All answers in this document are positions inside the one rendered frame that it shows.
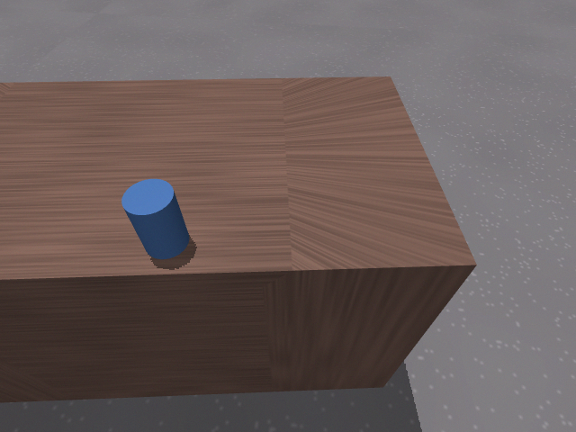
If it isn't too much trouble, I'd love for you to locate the can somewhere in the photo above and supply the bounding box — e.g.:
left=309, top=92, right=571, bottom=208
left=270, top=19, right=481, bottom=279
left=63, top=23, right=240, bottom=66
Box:
left=121, top=179, right=189, bottom=259

